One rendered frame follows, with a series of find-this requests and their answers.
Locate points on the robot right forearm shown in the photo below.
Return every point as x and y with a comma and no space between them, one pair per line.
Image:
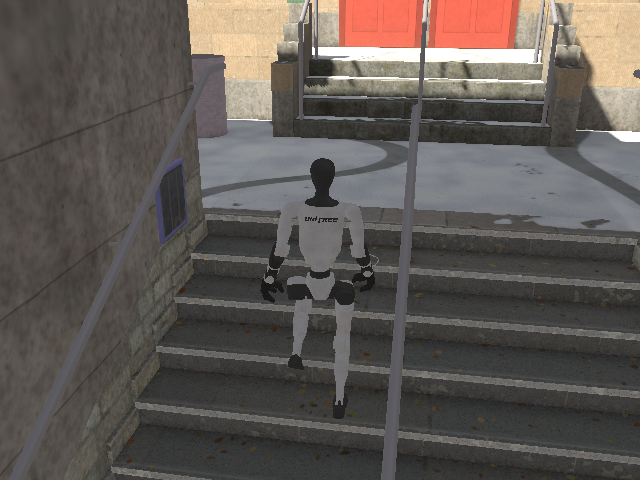
365,263

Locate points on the robot right upper arm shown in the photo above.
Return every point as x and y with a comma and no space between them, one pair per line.
352,212

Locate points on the right robot thigh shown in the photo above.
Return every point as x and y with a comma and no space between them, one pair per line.
344,294

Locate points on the right robot hand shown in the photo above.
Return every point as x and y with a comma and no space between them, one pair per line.
360,277

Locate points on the robot thigh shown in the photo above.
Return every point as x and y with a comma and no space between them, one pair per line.
344,294
297,290

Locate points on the left robot thigh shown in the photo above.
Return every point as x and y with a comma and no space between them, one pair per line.
297,290

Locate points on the left robot hand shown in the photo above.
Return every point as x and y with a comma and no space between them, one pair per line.
265,287

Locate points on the robot left forearm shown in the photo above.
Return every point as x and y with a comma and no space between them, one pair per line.
273,266

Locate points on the robot left upper arm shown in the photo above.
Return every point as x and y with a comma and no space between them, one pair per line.
289,211

